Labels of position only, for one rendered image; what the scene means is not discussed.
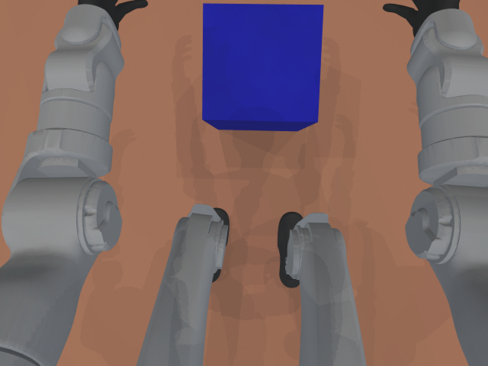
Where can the robot left forearm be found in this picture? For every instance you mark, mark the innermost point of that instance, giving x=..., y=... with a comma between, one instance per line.
x=77, y=100

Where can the robot right shin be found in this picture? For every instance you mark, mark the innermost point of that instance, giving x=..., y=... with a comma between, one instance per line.
x=316, y=218

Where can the robot right forearm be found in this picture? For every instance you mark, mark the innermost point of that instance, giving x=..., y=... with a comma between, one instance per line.
x=451, y=77

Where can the carton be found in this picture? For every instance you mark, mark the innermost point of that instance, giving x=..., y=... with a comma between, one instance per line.
x=261, y=66

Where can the left robot upper arm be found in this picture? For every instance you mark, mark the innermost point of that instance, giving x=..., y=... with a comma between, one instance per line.
x=55, y=229

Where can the left robot thigh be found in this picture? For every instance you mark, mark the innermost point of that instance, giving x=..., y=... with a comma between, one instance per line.
x=176, y=332

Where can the right robot upper arm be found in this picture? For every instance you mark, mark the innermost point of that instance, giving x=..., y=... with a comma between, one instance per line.
x=448, y=226

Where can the robot right hand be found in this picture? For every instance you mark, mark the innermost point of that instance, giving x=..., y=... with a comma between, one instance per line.
x=425, y=8

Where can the robot left hand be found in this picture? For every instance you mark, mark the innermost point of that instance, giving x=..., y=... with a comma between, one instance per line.
x=116, y=12

